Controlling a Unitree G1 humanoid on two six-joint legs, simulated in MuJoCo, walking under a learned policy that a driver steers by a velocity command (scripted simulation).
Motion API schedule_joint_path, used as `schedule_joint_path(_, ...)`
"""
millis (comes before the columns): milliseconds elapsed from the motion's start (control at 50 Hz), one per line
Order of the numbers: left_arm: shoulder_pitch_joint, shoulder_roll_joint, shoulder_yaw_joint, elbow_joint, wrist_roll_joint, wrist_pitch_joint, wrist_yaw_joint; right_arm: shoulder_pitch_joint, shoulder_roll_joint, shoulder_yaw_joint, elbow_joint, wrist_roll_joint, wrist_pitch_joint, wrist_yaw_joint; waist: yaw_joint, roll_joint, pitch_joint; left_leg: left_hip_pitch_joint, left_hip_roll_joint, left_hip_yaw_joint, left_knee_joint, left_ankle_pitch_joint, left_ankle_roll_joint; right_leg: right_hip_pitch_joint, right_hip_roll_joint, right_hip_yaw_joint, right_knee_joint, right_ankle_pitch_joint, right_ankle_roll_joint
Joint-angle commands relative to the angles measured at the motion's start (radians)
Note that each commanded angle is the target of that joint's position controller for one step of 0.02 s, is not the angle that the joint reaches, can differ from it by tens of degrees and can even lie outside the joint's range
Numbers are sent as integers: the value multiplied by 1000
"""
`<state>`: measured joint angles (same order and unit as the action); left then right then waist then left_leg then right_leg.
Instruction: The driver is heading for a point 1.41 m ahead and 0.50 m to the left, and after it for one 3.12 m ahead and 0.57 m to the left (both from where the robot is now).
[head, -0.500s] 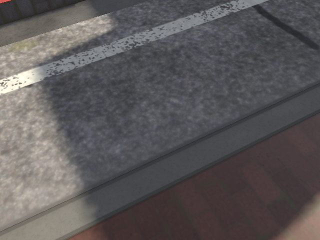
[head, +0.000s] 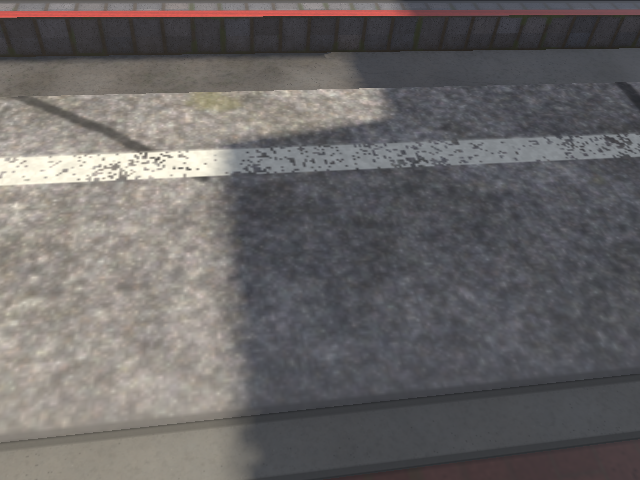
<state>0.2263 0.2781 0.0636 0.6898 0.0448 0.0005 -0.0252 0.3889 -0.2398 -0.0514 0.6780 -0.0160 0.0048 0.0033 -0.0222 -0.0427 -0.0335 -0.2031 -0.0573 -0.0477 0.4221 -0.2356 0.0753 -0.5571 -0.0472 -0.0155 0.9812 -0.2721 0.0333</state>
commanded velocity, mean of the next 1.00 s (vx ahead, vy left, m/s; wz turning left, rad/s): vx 0.47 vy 0.00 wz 0.54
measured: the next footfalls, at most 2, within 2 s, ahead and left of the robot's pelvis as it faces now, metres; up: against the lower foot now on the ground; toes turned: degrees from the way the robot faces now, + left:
right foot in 0.28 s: +0.26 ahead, -0.11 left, +0.00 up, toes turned +12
left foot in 0.78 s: +0.49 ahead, +0.19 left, +0.00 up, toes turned +31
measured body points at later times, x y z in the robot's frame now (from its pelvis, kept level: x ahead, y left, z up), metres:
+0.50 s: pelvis +0.22 -0.02 +0.00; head +0.24 -0.03 +0.45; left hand +0.22 +0.27 -0.10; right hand +0.41 -0.25 -0.12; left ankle +0.18 +0.10 -0.66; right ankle +0.22 -0.12 -0.75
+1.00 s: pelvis +0.46 +0.14 +0.00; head +0.48 +0.16 +0.44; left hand +0.41 +0.41 -0.13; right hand +0.67 -0.05 -0.12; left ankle +0.45 +0.17 -0.75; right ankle +0.55 +0.00 -0.66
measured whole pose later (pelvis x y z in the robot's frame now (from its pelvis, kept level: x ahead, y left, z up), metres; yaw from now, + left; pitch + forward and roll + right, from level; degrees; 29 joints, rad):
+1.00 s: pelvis +0.46 +0.14 +0.00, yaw +32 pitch +0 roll +0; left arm 0.25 0.26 0.02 0.75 0.04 -0.03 -0.02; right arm 0.30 -0.25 -0.04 0.78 -0.01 -0.04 0.01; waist 0.01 -0.02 0.05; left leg -0.20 -0.13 0.03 0.38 -0.18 0.13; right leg -0.54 -0.12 -0.01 1.11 -0.31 0.00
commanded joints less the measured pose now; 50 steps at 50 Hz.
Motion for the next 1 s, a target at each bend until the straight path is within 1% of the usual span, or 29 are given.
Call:
schedule_joint_path(20, -74, 57, 13, -57, -4, -11, -4, -14, -160, -45, -54, 5, -47, 2, 3, 116, 51, 89, 200, -308, -257, -113, 158, -153, 1, 18, -44, 77, 12)
schedule_joint_path(120, -206, 50, 2, -85, -13, -18, -7, 70, -181, -54, -16, -1, -54, 1, -58, 140, 68, 143, 208, -342, -225, -70, 176, -146, 17, 31, -255, 112, 30)
schedule_joint_path(180, -255, 55, -2, -107, -20, -28, -7, 79, -196, -58, -6, -4, -56, 2, -72, 145, 79, 119, 207, -370, -174, -14, 179, -77, 34, 30, -343, 76, 20)
schedule_joint_path(240, -175, 73, 3, -106, -30, -43, 1, 23, -210, -62, -12, -3, -60, 3, -16, 161, 65, 29, 201, -406, -107, 115, 139, 142, 58, 29, -428, 39, -11)
schedule_joint_path(260, -103, 76, 6, -88, -30, -52, 10, -9, -213, -62, -15, 1, -61, 4, 28, 145, 51, -26, 177, -397, -53, 150, 115, 276, 75, 17, -489, 55, -24)
schedule_joint_path(280, -9, 102, 18, -64, -19, -64, 23, -20, -195, -56, -15, 7, -67, 7, 74, 96, 4, -92, 119, -362, 62, 189, 84, 455, 64, 32, -536, 62, -43)
schedule_joint_path(300, 133, 180, 39, -56, 1, -76, 44, -31, -136, -37, -34, 18, -75, 11, 141, -43, -105, -180, 42, -252, 331, 102, 46, 650, -133, 227, -613, -130, -88)
schedule_joint_path(320, 203, 287, 59, -47, 15, -69, 51, -6, -96, -28, -73, 32, -73, 7, 135, -284, -167, -453, -113, -91, 585, -282, 9, 813, -356, 660, -755, -412, -174)
schedule_joint_path(340, 162, 226, 50, -43, 8, -62, 47, 17, -152, -34, -45, 3, -58, -3, 83, -176, -82, -530, -31, -91, 726, -281, 17, 717, -387, 748, -773, -465, -206)
schedule_joint_path(360, 109, 141, 28, -56, -3, -61, 43, -16, -154, -36, -25, -7, -52, 5, 63, -49, 4, -518, 10, -95, 754, -192, 19, 620, -345, 623, -768, -400, -199)
schedule_joint_path(380, 75, 96, 16, -53, -8, -64, 39, -49, -139, -32, -19, -8, -48, 16, 50, 6, 50, -492, 42, -83, 736, -125, 10, 551, -294, 475, -773, -233, -184)
schedule_joint_path(420, 68, 63, 3, -34, -12, -75, 41, -75, -129, -31, -13, -19, -31, 38, 38, -58, 68, -472, 73, -51, 712, -72, -11, 508, -212, 275, -790, 5, -152)
schedule_joint_path(460, 101, 70, 4, -8, -21, -91, 35, -97, -119, -28, -18, -24, -17, 52, 35, -83, 58, -489, 71, -32, 733, -35, -23, 516, -198, 174, -778, 243, -152)
schedule_joint_path(520, 145, 76, 4, 26, -27, -103, 27, -189, -102, -20, -50, -27, -12, 63, 41, -60, 60, -560, 83, -15, 720, 27, -38, 538, -205, 66, -781, 438, -168)
schedule_joint_path(600, 150, 75, 0, 59, -25, -100, 26, -330, -74, -1, -93, -21, -15, 79, 52, -59, 103, -523, 93, 48, 486, 176, -36, 504, -168, -72, -803, 464, -151)
schedule_joint_path(660, 181, 110, 8, 86, -28, -97, 33, -421, -64, 10, -121, -20, -17, 93, 69, -48, 129, -435, 89, 121, 305, 190, -3, 518, -185, -126, -814, 498, -138)
schedule_joint_path(680, 193, 118, 9, 97, -28, -93, 36, -431, -65, 11, -126, -23, -16, 92, 69, -44, 131, -416, 82, 140, 266, 170, 12, 549, -194, -142, -797, 552, -135)
schedule_joint_path(720, 209, 146, 13, 116, -28, -81, 43, -403, -79, 5, -123, -29, -14, 81, 46, -54, 98, -330, 29, 181, 221, 91, 52, 611, -208, -184, -684, 852, -122)
schedule_joint_path(740, 214, 165, 16, 123, -26, -73, 48, -351, -95, -3, -110, -32, -15, 73, 19, -66, 57, -260, -9, 195, 211, 35, 75, 636, -212, -200, -577, 1002, -120)
schedule_joint_path(760, 214, 183, 19, 125, -25, -62, 51, -252, -116, -14, -85, -35, -20, 65, -25, -67, -5, -141, -45, 191, 185, -4, 103, 624, -217, -210, -421, 1055, -121)
schedule_joint_path(780, 216, 180, 15, 121, -26, -56, 52, -90, -142, -31, -31, -45, -28, 52, -96, -30, -94, 91, -62, 157, 116, 16, 134, 516, -201, -226, -200, 943, -107)
schedule_joint_path(800, 247, 122, -2, 93, -16, -55, 45, 30, -216, -54, -3, -49, -29, 31, -120, 98, -205, 345, 145, -109, 90, -137, 176, 295, -163, -226, 101, 448, -89)
schedule_joint_path(820, 264, 59, -14, 24, -33, -55, 27, -26, -299, -71, -36, -16, -22, 21, -45, 309, -315, 570, 421, -698, -55, -135, 318, -75, 43, -136, 455, -273, -36)
schedule_joint_path(840, 136, 141, 3, 7, -22, -60, 26, 4, -264, -70, -38, 0, -13, 8, -110, 124, -278, 533, 405, -659, -117, -3, 300, -174, 19, 15, 484, -176, -41)
schedule_joint_path(860, 91, 112, -7, -5, -40, -69, 23, -39, -227, -59, -11, 0, -18, -4, -74, 97, -144, 413, 382, -482, -110, 145, 280, -189, -27, 24, 437, -88, -49)
schedule_joint_path(880, 103, 93, -16, 11, -38, -76, 24, -58, -179, -43, 12, 2, -29, -5, -23, 44, -47, 252, 335, -379, -123, 310, 239, -122, -58, 22, 332, -60, -51)
schedule_joint_path(920, 173, 72, -21, 47, -10, -44, 18, -113, -130, -22, 21, 5, -51, -2, 52, 39, -7, 85, 256, -236, -169, 397, 185, 17, -87, 31, 219, -58, -46)
schedule_joint_path(960, 183, 66, -20, 59, -1, -22, 7, -91, -123, -17, 46, 10, -70, 6, 65, 68, 7, 39, 231, -194, -205, 446, 192, 43, -84, 16, 158, -55, -36)
schedule_joint_path(1000, 123, 59, -17, 56, -4, -16, -1, -65, -137, -21, 70, 11, -78, 8, 52, 66, 42, 37, 200, -155, -254, 386, 172, -9, -87, 3, 86, 33, -29)
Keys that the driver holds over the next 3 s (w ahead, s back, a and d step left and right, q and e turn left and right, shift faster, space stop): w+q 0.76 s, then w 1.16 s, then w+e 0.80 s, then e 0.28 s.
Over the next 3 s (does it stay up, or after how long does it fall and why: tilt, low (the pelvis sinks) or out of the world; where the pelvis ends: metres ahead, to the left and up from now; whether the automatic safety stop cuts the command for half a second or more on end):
stays up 1.43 0.63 -0.02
